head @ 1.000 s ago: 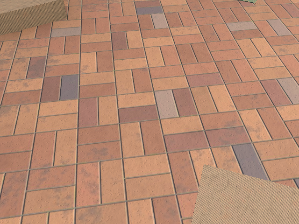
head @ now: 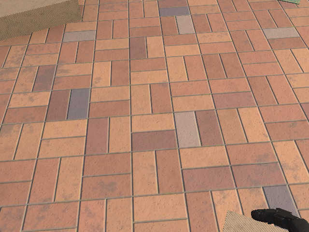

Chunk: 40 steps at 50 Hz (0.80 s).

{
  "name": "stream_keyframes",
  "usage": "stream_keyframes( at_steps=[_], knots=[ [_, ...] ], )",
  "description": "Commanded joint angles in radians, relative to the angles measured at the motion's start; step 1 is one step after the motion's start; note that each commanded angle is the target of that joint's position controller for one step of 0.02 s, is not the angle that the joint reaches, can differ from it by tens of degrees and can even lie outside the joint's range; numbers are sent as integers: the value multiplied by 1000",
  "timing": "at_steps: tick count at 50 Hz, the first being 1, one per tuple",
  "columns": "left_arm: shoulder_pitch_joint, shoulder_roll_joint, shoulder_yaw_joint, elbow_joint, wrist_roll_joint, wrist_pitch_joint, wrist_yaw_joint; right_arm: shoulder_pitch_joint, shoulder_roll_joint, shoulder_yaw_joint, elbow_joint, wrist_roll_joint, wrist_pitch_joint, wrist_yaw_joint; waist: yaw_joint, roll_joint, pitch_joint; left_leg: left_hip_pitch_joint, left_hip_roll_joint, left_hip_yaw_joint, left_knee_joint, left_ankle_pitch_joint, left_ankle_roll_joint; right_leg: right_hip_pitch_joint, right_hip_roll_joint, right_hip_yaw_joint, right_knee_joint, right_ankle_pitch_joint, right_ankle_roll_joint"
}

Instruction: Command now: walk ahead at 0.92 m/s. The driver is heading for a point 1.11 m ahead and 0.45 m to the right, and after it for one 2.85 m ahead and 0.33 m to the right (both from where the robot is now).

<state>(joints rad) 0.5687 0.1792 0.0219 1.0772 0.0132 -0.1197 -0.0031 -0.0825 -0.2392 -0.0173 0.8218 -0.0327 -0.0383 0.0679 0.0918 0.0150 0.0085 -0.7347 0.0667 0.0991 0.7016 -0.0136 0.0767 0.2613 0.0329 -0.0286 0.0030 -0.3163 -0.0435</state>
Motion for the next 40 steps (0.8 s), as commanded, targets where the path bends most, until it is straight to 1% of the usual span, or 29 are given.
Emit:
stream_keyframes(
  at_steps=[1,2,3,4,5,6,7,8,9,11,12,14,18,20,22,24,25,26,27,28,29,30,31,32,33,34,36,38,40],
  knots=[
    [-26,187,29,-34,-1,-14,6,-95,-58,-6,-94,5,-15,-17,-77,-120,107,194,-94,77,-84,-41,58,-144,-246,2,82,1018,-116],
    [-26,210,34,-29,6,-7,11,-13,-84,-16,-79,4,-18,-28,-122,-151,41,291,-133,82,-75,-98,77,-108,-259,-11,216,1246,-106],
    [-38,240,43,-26,16,5,19,156,-124,-32,-36,6,-20,-42,-201,-180,-51,460,-162,63,-68,-169,96,-118,-273,-16,417,1354,-97],
    [-65,252,48,-30,16,18,24,373,-161,-54,28,7,-24,-58,-301,-163,-147,709,-152,29,-136,-181,111,-215,-258,-14,686,1276,-88],
    [-63,189,35,-52,21,20,20,547,-240,-82,64,-13,-30,-75,-342,-89,-253,982,36,-188,-143,-447,123,-458,-198,-6,1023,899,-91],
    [49,-6,-3,-94,-22,15,-8,543,-298,-96,64,-51,-40,-70,-192,194,-369,1241,356,-764,-305,-867,205,-876,-21,62,1398,-128,-69],
    [-69,138,30,-111,-32,5,-2,492,-240,-94,63,-17,-39,-54,-226,90,-326,1113,336,-940,-499,-992,168,-946,-29,154,1464,-62,-110],
    [-179,168,44,-148,-38,8,2,384,-177,-80,65,-18,-50,-55,-177,50,-128,933,304,-711,-496,-799,131,-982,-90,125,1440,72,-113],
    [-193,146,39,-145,-28,10,-2,344,-117,-68,68,-15,-63,-51,-146,-23,-60,782,276,-565,-515,-611,113,-932,-129,118,1389,124,-116],
    [-160,87,34,-141,3,41,-23,344,-47,-45,105,-10,-76,-57,-74,10,12,596,210,-343,-553,-454,52,-848,-167,121,1341,142,-101],
    [-176,64,33,-153,8,59,-31,360,-31,-40,121,0,-83,-56,-60,27,38,556,194,-271,-566,-405,31,-846,-182,119,1330,141,-93],
    [-257,50,31,-199,9,86,-42,380,-41,-41,139,22,-96,-57,-46,32,93,537,171,-137,-596,-292,-8,-939,-199,92,1316,182,-75],
    [-447,50,17,-283,-9,94,-56,432,-37,-32,147,9,-112,-52,-71,29,156,513,72,113,-627,69,-73,-972,-151,-28,1112,386,-78],
    [-527,63,10,-320,-6,90,-61,480,-50,-26,156,14,-113,-65,-83,9,176,580,70,170,-622,320,-82,-970,-122,-103,966,420,-89],
    [-563,73,4,-339,-3,83,-66,507,-83,-23,155,18,-107,-88,-76,12,164,668,75,211,-581,656,-105,-891,-60,-180,805,435,-109],
    [-513,114,12,-329,-1,84,-69,518,-151,-34,138,20,-94,-120,-32,67,82,779,116,224,-436,1040,-118,-768,14,-227,736,421,-134],
    [-433,146,22,-310,-2,88,-67,499,-186,-44,123,18,-81,-135,19,97,27,807,140,217,-322,1173,-118,-674,45,-231,728,376,-147],
    [-279,192,41,-272,-1,94,-62,456,-215,-55,102,12,-65,-142,104,114,-47,790,163,201,-130,1246,-109,-516,71,-214,732,315,-171],
    [-54,243,68,-207,0,99,-49,384,-235,-66,71,0,-49,-140,208,117,-131,711,180,166,142,1208,-91,-309,66,-148,714,243,-214],
    [86,280,99,-161,-15,96,-28,315,-236,-78,55,2,-33,-122,277,20,-156,556,90,167,582,694,-72,-131,20,-44,589,215,-279],
    [-26,306,112,-152,-29,104,-12,254,-81,-40,6,-14,-50,-90,153,-226,-32,181,-103,104,944,-417,-59,-75,-48,120,658,302,-298],
    [-115,384,117,-195,8,107,-18,339,-30,-20,-110,10,-74,-85,4,-219,-171,-116,-115,-92,1102,-502,-93,99,-202,575,545,242,-485],
    [-132,342,116,-224,18,109,-8,300,-62,-8,-146,1,-106,-77,21,-101,-190,-204,-81,-202,1005,-442,-77,79,-301,832,284,-130,-494],
    [-162,260,99,-220,22,104,0,276,-110,-15,-134,-1,-117,-71,-22,62,-40,-191,-24,-207,876,-366,-73,-98,-293,803,190,-234,-430],
    [-204,239,91,-218,16,95,3,260,-114,-17,-131,-16,-109,-70,-77,112,30,-124,4,-198,790,-344,-84,-259,-251,719,175,-180,-383],
    [-226,243,87,-231,10,76,9,271,-107,-11,-131,-37,-88,-70,-115,113,59,-57,27,-204,724,-343,-105,-383,-214,659,181,-78,-370],
    [-252,227,75,-242,-3,42,13,241,-91,0,-150,-48,-40,-62,-149,123,101,58,75,-177,551,-330,-148,-602,-123,517,157,-6,-339],
    [-240,259,84,-254,-4,21,10,128,-84,11,-205,-38,-29,-53,-119,88,120,136,77,-127,330,-209,-169,-695,-56,425,140,151,-321],
    [-206,267,94,-254,-9,19,-1,38,-57,26,-243,-13,-30,-45,-69,31,105,228,47,-102,106,-15,-157,-683,-2,361,168,298,-269]
  ],
)
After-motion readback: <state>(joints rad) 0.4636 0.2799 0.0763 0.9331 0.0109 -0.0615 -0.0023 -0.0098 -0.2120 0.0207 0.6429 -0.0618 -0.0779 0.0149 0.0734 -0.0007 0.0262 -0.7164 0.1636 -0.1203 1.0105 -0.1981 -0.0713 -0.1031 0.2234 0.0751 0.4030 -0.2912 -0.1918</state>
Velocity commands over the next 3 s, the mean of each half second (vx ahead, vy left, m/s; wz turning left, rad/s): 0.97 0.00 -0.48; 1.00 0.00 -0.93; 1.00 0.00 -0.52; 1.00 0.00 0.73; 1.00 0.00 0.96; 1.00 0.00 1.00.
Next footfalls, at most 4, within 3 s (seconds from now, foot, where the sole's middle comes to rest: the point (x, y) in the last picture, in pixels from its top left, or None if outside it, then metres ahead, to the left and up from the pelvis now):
0.10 left None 0.28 0.10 -0.76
0.56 right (193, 184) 0.69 -0.06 -0.76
0.98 left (199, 108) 1.14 -0.09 -0.76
1.42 right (283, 105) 1.19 -0.55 -0.76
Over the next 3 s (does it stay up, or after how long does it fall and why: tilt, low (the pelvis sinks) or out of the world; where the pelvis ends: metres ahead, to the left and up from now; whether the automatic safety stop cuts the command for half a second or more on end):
stays up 2.33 -1.00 0.01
